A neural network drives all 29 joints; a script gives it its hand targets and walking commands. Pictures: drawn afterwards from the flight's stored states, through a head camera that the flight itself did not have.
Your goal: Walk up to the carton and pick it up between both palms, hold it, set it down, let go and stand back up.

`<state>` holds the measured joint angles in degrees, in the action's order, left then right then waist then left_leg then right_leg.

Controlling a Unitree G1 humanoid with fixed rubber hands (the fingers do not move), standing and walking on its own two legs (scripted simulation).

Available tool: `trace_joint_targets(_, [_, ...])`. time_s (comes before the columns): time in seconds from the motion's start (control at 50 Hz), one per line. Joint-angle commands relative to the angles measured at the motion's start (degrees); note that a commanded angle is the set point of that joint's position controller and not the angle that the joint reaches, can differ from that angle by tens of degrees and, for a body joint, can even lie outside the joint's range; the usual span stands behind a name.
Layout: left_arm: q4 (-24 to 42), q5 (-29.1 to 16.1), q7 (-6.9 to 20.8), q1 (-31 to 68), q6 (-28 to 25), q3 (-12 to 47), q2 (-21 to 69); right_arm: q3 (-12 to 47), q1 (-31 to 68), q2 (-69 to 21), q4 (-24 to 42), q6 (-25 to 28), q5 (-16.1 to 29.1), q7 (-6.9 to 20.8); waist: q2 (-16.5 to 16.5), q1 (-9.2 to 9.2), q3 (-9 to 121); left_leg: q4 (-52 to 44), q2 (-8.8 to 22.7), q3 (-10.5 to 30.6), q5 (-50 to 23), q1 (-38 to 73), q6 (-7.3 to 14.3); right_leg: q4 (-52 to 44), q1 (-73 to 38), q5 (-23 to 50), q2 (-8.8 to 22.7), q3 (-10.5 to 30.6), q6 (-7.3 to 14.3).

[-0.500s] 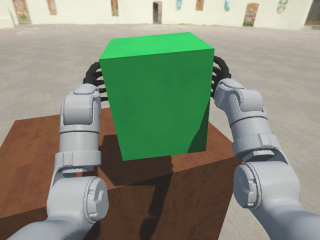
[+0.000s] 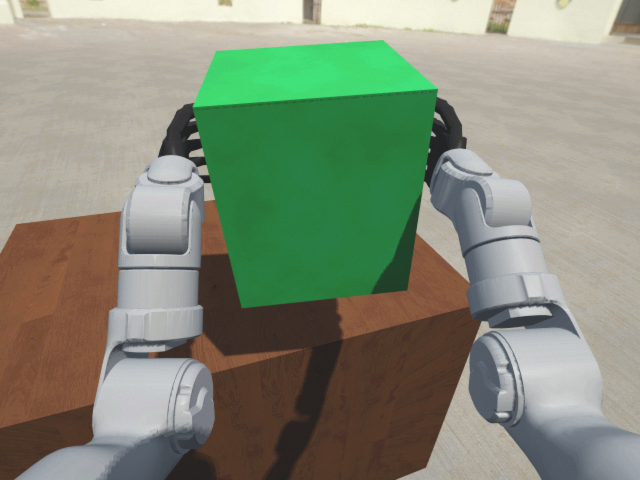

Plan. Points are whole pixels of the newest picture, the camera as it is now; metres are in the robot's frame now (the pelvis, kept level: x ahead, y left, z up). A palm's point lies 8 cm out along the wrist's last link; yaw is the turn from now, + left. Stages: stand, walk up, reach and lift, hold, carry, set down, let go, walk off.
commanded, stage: hold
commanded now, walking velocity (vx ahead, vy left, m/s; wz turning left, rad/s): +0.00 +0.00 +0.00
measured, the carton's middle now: (313, 172) +0.40 +0.04 +0.28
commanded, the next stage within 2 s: set down in 0.80 s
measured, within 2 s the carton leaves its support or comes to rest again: neither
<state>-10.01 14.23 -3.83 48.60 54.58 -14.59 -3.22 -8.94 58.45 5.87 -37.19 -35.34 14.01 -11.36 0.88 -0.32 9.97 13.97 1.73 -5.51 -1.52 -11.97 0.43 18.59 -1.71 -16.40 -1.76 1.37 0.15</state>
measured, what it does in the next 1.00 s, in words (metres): stands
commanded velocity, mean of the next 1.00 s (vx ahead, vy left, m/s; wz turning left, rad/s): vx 0.00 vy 0.00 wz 0.00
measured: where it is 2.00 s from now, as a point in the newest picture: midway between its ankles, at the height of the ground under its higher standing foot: outside the picture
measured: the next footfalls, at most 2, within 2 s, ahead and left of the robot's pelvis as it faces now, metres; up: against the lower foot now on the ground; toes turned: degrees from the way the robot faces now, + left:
none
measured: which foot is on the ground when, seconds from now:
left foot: down 0.00-1.00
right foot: down 0.00-1.00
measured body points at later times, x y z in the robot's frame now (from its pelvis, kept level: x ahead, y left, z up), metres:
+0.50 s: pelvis +0.01 -0.01 +0.00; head -0.08 +0.02 +0.44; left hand +0.37 +0.19 +0.26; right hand +0.40 -0.11 +0.30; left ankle +0.11 +0.12 -0.74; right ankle -0.07 -0.11 -0.74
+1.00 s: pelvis +0.00 -0.02 +0.00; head -0.10 +0.00 +0.44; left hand +0.36 +0.17 +0.25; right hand +0.38 -0.13 +0.29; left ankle +0.10 +0.11 -0.74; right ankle -0.07 -0.11 -0.74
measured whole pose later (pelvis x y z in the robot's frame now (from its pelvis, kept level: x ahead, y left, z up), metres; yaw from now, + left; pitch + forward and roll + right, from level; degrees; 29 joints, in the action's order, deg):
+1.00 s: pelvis +0.00 -0.02 +0.00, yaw +0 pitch -5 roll +1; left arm -19.8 15.2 2.3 46.3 49.0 -21.5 -1.2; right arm -6.5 58.2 5.9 -44.2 -34.7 14.8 -13.8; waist 3.4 0.3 9.1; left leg 13.9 1.8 -5.1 1.7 -9.8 0.0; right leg 18.6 -3.6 -16.8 -2.0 1.3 1.2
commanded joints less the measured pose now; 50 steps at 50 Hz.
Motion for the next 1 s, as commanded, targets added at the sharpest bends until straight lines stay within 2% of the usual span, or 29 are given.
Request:
trace_joint_targets(0.0, [4.59,-9.35,16.72,37.09,-2.75,17.02,27.38,21.3,38.45,-25.15,12.25,-2.73,9.03,1.9,0.96,9.6,12.64,1.09,1.25,5.78,4.43,29.03,-0.74,-7.42,14.71,17.1,1.36,1.47,-3.68])
trace_joint_targets(0.06, [-0.8,-8.93,17.88,46.09,-4.03,14.98,25.68,17.71,43.95,-26.82,7.74,-2.76,7.13,2.72,2.45,8.59,9.63,-0.5,1.51,5.13,13.8,24.54,0.01,-9.21,20.01,3.06,1.36,1.64,-2.62])
trace_joint_targets(0.18, [-2.32,-11.42,15.98,53.11,-7.58,15.64,27.48,16.4,48.26,-31.03,5.95,0.3,6.47,4.35,5.14,6.63,13.23,2.23,1.17,5.45,13.28,27.01,-0.18,-9.93,28.82,-0.63,2.28,1.56,-0.99])
trace_joint_targets(0.26, [0.99,-13.31,13.71,57.5,-9.63,18.47,30.0,15.5,47.61,-32.07,3.18,1.96,5.99,5.09,0.94,7.69,17.17,2.09,1.9,6.33,12.29,27.56,-1.55,-8.68,27.7,2.97,1.55,1.17,-1.05])
trace_joint_targets(0.3, [3.33,-14.2,12.86,56.48,-9.83,20.67,31.19,16.65,46.05,-32.25,4.39,2.16,6.72,5.06,-2.02,7.78,19.18,2.45,2.04,6.01,8.45,27.64,-2.21,-7.36,24.17,7.83,0.68,1.05,-1.63])
trace_joint_targets(0.32, [5.03,-14.76,12.41,56.46,-9.83,22.69,32.67,17.01,45.58,-31.74,5.27,2.5,7.49,5.02,-4.37,9.16,21.11,2.99,2.06,6.36,7.42,28.98,-2.74,-6.78,23.57,10.11,0.62,1.29,-1.55])
trace_joint_targets(0.38, [11.42,-15.85,11.77,52.73,-9.11,26.03,34.3,18.45,39.96,-29.51,6.56,1.88,9.37,4.22,-8.21,11.6,24.96,4.72,2.27,7.29,-0.98,33.65,-4.76,-5.96,20.34,18.59,0.59,1.32,-1.47])
trace_joint_targets(0.42, [16.41,-16.07,11.23,49.76,-8.37,27.32,35.01,20.01,36.82,-28.67,9.01,1.48,11.47,3.46,-10.72,12.3,27.03,6.01,2.2,7.63,-7.0,35.94,-5.87,-5.28,17.49,24.06,0.62,1.09,-1.61])
trace_joint_targets(0.44, [19.65,-16.14,11.23,48.27,-7.94,27.92,34.69,21.12,34.94,-28.12,10.64,1.08,12.4,3.22,-11.03,12.01,28.18,6.63,1.87,7.33,-10.22,36.55,-6.2,-4.91,15.59,26.72,0.24,0.96,-1.63])
trace_joint_targets(0.46, [21.34,-17.17,11.26,46.42,-7.17,29.72,36.05,21.54,34.76,-26.54,12.47,0.98,13.37,3.0,-12.54,12.75,29.1,7.24,2.19,7.76,-14.03,38.02,-7.02,-4.05,15.86,29.44,-0.09,0.57,-2.09])
trace_joint_targets(0.48, [23.11,-17.58,11.17,45.15,-6.63,30.16,35.87,23.13,35.24,-26.94,16.21,0.96,14.48,2.58,-12.27,12.16,31.0,7.95,1.96,7.9,-16.09,38.87,-6.84,-3.88,14.68,31.97,-0.03,0.42,-2.58])
trace_joint_targets(0.5, [24.71,-18.07,11.08,42.78,-6.05,31.06,36.02,23.77,34.7,-26.7,18.18,0.52,14.9,2.1,-11.25,12.51,30.85,8.37,2.01,8.03,-18.67,39.13,-6.83,-3.34,13.5,35.42,-0.34,0.38,-3.08])
trace_joint_targets(0.54, [23.91,-17.26,11.71,40.23,-4.53,29.31,34.79,24.07,33.28,-25.47,19.59,-0.44,14.58,1.44,-9.83,12.46,28.99,7.9,1.95,7.67,-18.35,38.75,-6.32,-3.51,12.64,36.36,-0.15,0.3,-3.48])
trace_joint_targets(0.56, [23.75,-16.24,12.32,38.44,-3.86,28.15,34.04,24.64,32.62,-25.75,21.14,-0.93,14.19,0.93,-8.4,12.49,27.87,7.3,1.76,7.32,-17.16,37.9,-5.75,-3.5,10.97,37.37,0.13,0.34,-3.76])
trace_joint_targets(0.62, [15.64,-11.79,14.13,32.71,-2.07,21.17,29.46,24.68,32.43,-24.51,20.92,-2.79,11.89,0.28,-1.28,10.54,19.93,4.06,1.2,6.26,-8.52,34.49,-2.82,-4.82,10.58,33.09,0.64,0.44,-4.97])
trace_joint_targets(0.64, [13.3,-10.24,14.89,33.93,-1.99,18.63,27.33,24.42,32.69,-24.49,18.65,-3.5,10.98,0.47,1.13,10.38,16.04,2.79,1.05,6.01,-4.35,32.64,-1.87,-5.53,11.57,29.11,0.94,0.66,-5.08])
trace_joint_targets(0.66, [10.46,-8.92,15.68,34.92,-2.02,16.85,26.53,24.76,35.13,-25.49,18.75,-3.41,10.45,0.59,2.28,9.28,14.3,2.05,0.73,5.58,0.06,31.2,-0.87,-6.14,12.4,24.36,1.49,0.8,-4.84])
trace_joint_targets(0.68, [7.36,-8.44,16.37,36.14,-2.05,16.17,26.29,23.63,36.58,-25.34,15.99,-3.94,9.57,0.73,3.4,9.38,10.68,0.68,1.39,6.04,5.0,29.69,-0.48,-6.69,15.2,18.91,1.79,0.96,-5.02])
trace_joint_targets(0.72, [1.4,-7.16,17.54,41.09,-2.88,12.99,23.98,22.09,40.56,-27.57,12.44,-4.16,8.06,1.56,5.63,7.05,7.14,-0.29,1.23,4.83,12.44,26.05,1.08,-8.75,19.17,5.53,1.96,1.43,-4.12])
trace_joint_targets(0.74, [0.18,-7.79,17.87,43.75,-3.36,13.6,24.42,20.23,41.35,-27.88,10.75,-4.07,7.25,2.08,5.78,7.55,7.04,-0.4,1.43,4.84,14.01,25.19,1.03,-9.29,20.88,1.81,1.97,1.65,-3.44])
trace_joint_targets(0.78, [-0.6,-8.15,18.16,46.99,-4.27,13.55,24.56,18.8,42.26,-28.89,8.63,-3.45,6.96,2.77,5.3,7.15,7.08,0.16,1.1,4.47,14.3,24.44,0.93,-9.56,23.49,0.69,2.19,1.85,-2.62])
trace_joint_targets(0.8, [-9.89,-4.44,20.39,45.59,-4.72,5.39,18.87,9.54,44.86,-26.38,2.83,-2.08,2.55,3.29,11.17,6.49,2.43,0.52,-0.61,4.88,22.62,20.72,2.05,-9.78,25.32,-9.84,2.51,1.78,-1.45])
trace_joint_targets(0.82, [-6.24,-4.79,20.24,48.07,-6.27,6.95,20.5,9.75,46.52,-27.45,5.58,0.4,2.88,4.07,10.91,6.15,7.88,3.24,-1.29,5.03,18.98,24.62,1.18,-9.74,28.43,-9.13,3.52,2.13,0.01])
trace_joint_targets(0.86, [-3.19,-7.33,18.81,56.08,-10.36,10.65,24.13,8.48,50.86,-30.09,5.67,4.68,1.34,5.21,8.4,6.73,12.18,4.19,-0.61,5.75,17.42,26.68,-0.33,-8.81,30.11,-7.68,3.52,1.35,0.66])
trace_joint_targets(0.88, [0.32,-8.65,17.74,58.09,-12.51,12.88,25.69,8.81,52.23,-31.76,8.77,7.02,1.47,6.0,5.65,6.47,16.68,4.24,-0.23,5.64,15.46,28.26,-0.97,-7.58,28.29,-4.29,2.89,0.36,0.2])
trace_joint_targets(0.9, [2.28,-11.48,16.11,60.87,-14.56,16.98,28.32,7.97,54.19,-32.67,10.12,9.09,0.8,6.47,1.02,7.19,21.34,3.5,1.0,6.04,12.23,28.15,-2.16,-5.35,23.73,2.39,1.16,-1.11,-0.67])
trace_joint_targets(0.92, [3.86,-12.84,14.67,63.72,-16.46,19.31,29.5,7.97,55.23,-32.97,9.84,11.2,0.04,6.87,-3.58,6.88,23.25,2.82,1.52,5.55,9.7,27.69,-2.95,-3.77,20.18,6.97,0.39,-2.27,-1.45])
trace_joint_targets(0.94, [4.71,-13.25,13.34,65.64,-18.2,20.59,30.5,8.2,56.94,-33.37,9.76,13.81,-0.97,7.43,-5.78,6.48,26.62,3.28,1.87,5.69,6.63,30.07,-3.86,-3.28,18.99,8.28,0.58,-2.52,-1.36])
trace_joint_targets(0.98, [6.0,-12.09,11.4,63.87,-20.61,22.09,31.9,9.65,53.32,-33.44,6.87,17.01,-2.51,8.25,-7.84,5.31,28.24,4.73,2.23,4.86,-0.79,34.69,-5.21,-3.9,18.41,9.24,0.6,-2.79,-1.09])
